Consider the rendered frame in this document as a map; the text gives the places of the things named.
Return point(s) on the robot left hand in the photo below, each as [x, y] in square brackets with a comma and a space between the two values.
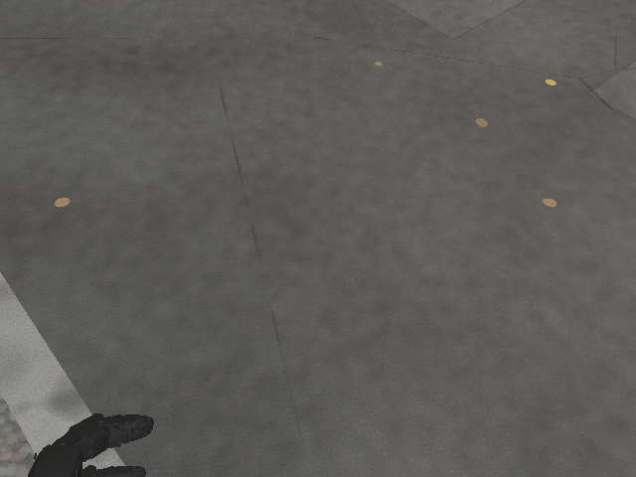
[87, 439]

